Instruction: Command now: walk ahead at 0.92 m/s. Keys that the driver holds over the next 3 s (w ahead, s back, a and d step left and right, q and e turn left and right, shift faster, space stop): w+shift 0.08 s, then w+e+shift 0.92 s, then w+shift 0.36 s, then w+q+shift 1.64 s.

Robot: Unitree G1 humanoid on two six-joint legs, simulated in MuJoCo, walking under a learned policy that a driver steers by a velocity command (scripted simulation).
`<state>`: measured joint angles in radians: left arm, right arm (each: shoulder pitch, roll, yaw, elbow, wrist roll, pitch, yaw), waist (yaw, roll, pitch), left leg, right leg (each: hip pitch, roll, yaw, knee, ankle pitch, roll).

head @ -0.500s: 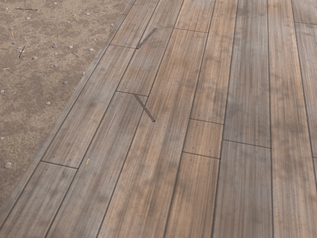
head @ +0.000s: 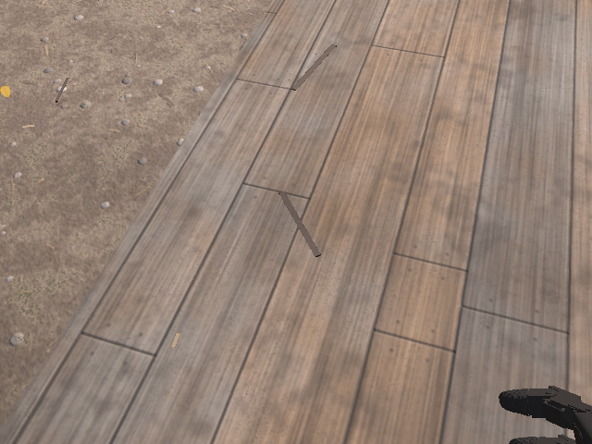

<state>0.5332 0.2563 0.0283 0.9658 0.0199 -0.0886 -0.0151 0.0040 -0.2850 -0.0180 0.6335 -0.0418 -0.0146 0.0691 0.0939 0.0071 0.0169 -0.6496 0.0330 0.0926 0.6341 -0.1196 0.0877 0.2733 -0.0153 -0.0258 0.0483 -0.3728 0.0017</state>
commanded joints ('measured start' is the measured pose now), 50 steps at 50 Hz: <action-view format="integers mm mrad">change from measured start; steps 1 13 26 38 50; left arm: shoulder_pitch -46 -301 123 -125 -140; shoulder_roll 245 55 231 202 144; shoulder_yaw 50 8 75 77 32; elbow -27 -170 -84 -142 -235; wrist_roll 9 0 -17 -20 -28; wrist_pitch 0 69 65 -1 13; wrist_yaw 19 -46 -19 10 20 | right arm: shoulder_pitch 172 332 256 -62 323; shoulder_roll -120 -65 -225 -32 -244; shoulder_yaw -43 -43 -73 35 -82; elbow -7 202 189 -85 -13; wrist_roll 1 19 -6 -16 -28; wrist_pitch -17 -113 -42 -48 -61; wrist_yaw -33 -51 -114 -49 -100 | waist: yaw -198 -68 252 -64 -160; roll -162 44 66 24 249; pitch -51 130 -192 114 -340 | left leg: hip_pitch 403 438 571 89 1005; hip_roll -123 179 146 71 428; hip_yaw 57 -126 160 -94 -982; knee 3 -585 534 221 -385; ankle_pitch -130 -179 995 38 -800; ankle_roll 63 1 -62 -168 72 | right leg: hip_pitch -185 -1005 -185 -644 -1044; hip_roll -236 -124 108 40 77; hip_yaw -18 103 -52 411 172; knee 390 1176 577 111 1408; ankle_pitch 1301 287 190 398 -19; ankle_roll -139 -80 -283 -310 -124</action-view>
